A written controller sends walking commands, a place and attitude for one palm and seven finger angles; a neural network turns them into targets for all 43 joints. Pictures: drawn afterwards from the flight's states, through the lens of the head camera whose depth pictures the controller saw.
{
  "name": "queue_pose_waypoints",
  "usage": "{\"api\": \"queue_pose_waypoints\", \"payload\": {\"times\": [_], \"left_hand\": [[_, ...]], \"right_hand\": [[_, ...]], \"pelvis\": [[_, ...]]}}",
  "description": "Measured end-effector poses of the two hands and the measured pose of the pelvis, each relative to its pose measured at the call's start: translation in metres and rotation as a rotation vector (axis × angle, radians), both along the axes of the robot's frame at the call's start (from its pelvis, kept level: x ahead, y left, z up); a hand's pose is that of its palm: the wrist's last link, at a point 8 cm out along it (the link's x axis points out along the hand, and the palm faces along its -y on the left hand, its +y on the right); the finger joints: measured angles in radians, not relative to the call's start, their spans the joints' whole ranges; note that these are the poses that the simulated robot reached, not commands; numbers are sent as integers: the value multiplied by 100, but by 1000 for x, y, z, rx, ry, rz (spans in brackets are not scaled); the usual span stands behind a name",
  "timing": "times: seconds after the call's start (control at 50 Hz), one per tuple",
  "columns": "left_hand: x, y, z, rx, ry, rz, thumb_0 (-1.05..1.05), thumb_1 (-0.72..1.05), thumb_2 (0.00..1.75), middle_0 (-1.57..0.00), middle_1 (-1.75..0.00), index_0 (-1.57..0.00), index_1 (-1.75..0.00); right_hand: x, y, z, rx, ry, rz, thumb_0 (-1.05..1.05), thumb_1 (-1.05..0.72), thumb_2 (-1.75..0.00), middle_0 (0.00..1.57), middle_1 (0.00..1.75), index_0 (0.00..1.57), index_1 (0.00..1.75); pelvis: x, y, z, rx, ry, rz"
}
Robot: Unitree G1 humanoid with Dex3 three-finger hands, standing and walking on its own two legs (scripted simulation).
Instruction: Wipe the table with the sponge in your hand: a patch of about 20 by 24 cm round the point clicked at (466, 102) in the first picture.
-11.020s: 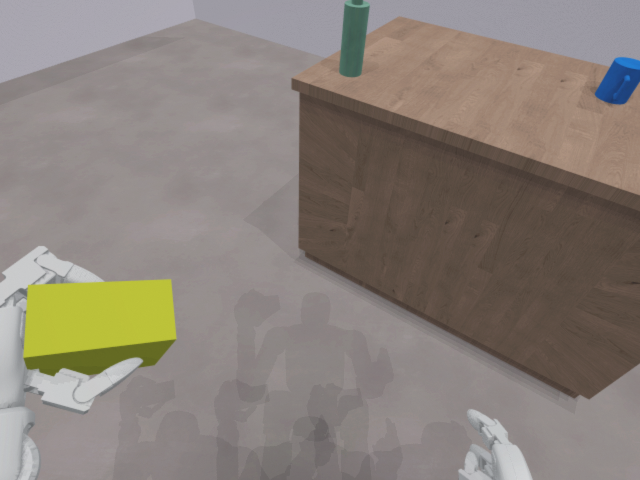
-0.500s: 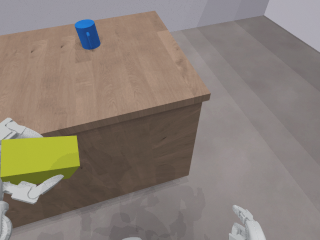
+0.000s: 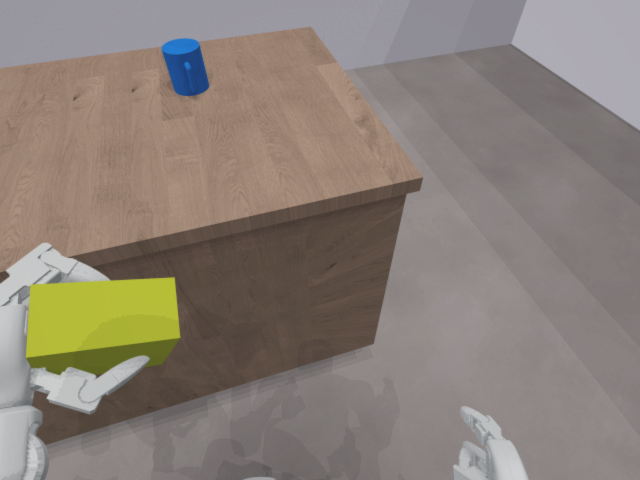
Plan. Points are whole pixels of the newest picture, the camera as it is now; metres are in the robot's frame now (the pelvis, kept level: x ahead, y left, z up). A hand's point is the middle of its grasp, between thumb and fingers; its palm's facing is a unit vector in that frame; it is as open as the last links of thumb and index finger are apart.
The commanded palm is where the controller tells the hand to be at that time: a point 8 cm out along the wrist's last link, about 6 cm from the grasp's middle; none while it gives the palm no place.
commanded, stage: come to a stop and stand still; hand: left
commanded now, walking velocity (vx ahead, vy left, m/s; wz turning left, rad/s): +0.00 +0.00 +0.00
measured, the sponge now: (126, 328) +0.23 +0.20 +0.14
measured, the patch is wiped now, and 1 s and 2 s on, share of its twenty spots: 0.00 0.00 0.00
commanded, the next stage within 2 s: look again from close up in 0.30 s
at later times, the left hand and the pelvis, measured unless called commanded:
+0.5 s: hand (18, 301) +0.23 +0.29 +0.18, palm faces +0.42 -0.80 -0.43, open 10.1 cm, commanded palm +0.15 +0.29 +0.18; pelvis -0.02 +0.02 +0.00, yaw -2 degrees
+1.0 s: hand (17, 286) +0.24 +0.30 +0.18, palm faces +0.44 -0.85 -0.31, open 10.0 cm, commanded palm +0.19 +0.33 +0.18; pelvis +0.03 +0.05 +0.01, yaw +0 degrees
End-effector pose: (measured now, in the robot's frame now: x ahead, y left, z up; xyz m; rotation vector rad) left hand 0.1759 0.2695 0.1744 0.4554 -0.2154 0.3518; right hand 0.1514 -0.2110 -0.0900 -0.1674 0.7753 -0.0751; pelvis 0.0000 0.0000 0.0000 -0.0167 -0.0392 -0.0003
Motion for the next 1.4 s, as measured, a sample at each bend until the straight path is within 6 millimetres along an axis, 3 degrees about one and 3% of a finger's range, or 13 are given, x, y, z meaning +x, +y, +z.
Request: {"api": "queue_pose_waypoints", "payload": {"times": [0.08, 0.18, 0.26, 0.36, 0.42, 0.46, 0.54, 0.7, 0.84, 0.9, 1.1, 1.26, 1.4], "left_hand": [[-5, 0, 3, 15, -12, -45, -1, -49, 100, -74, -137, -75, -135], [-10, 17, 12, 63, -40, -22, -1, -49, 100, -74, -137, -75, -135], [-12, 24, 8, 55, -38, 12, -1, -49, 100, -74, -137, -75, -135], [-14, 20, -7, 0, -5, 3, -1, -49, 100, -74, -137, -75, -135], [-9, 21, -5, 41, -5, -28, -1, -49, 100, -74, -137, -75, -135], [3, 40, 10, 119, -81, -42, -1, -49, 100, -74, -136, -75, -135], [17, 69, 19, 76, -171, -6, -1, -49, 100, -74, -136, -75, -135], [10, 55, -3, 2, -90, -124, -1, -49, 100, -74, -136, -75, -135], [7, 85, 2, 35, -114, -1, -1, -49, 100, -74, -136, -75, -135], [9, 87, 9, 19, -156, 36, -1, -49, 100, -74, -136, -75, -135], [53, 63, 4, -3, -109, -50, 0, -49, 100, -74, -136, -75, -135], [87, 65, 3, 38, -83, -78, 0, -49, 100, -74, -136, -75, -135], [99, 61, 7, 79, -106, -131, 0, -49, 100, -74, -136, -75, -135]], "right_hand": [[-19, -7, -1, -39, 25, -37, 1, -90, -90, 21, 30, 21, 30], [-35, -13, 5, -67, 37, -71, 1, -90, -90, 21, 30, 20, 30], [-40, -15, 7, -73, 31, -69, 1, -90, -90, 20, 30, 20, 30], [-38, -13, 8, -78, 20, -62, 1, -90, -90, 20, 30, 20, 30], [-34, -10, 10, -98, 13, -41, 1, -90, -90, 20, 30, 20, 30], [-32, -5, 12, -114, 18, -8, 1, -90, -90, 20, 30, 20, 30], [-23, 8, 24, -104, -40, -9, 1, -90, -90, 20, 30, 20, 30], [-1, 39, 41, -77, -112, 23, 1, -90, -90, 21, 30, 20, 30], [27, 61, 38, -78, -90, 126, 1, -90, -90, 21, 30, 21, 30], [41, 64, 38, -72, -102, 158, 1, -90, -90, 21, 30, 21, 30], [77, 50, 40, -67, -162, 86, 1, -90, -90, 21, 30, 21, 30], [74, 27, 28, -89, -94, -9, 1, -90, -90, 21, 30, 21, 30], [67, 20, 12, -89, -21, -57, 1, -90, -90, 20, 30, 20, 30]], "pelvis": [[-6, 4, -1, -2, -15, -3], [-10, 7, 2, -6, -9, -8], [-14, 8, 2, -7, -5, -9], [-15, 10, 2, -11, -8, -14], [-15, 13, 1, -16, -7, -13], [-18, 14, 0, -17, -2, -18], [-17, 25, 2, -12, -11, -39], [-3, 48, 7, -1, 17, -19], [9, 48, 8, -6, 26, 10], [15, 49, 8, -12, 29, 10], [45, 52, 3, -7, 32, -23], [65, 54, -4, 3, 40, -44], [75, 60, -10, 2, 43, -40]]}}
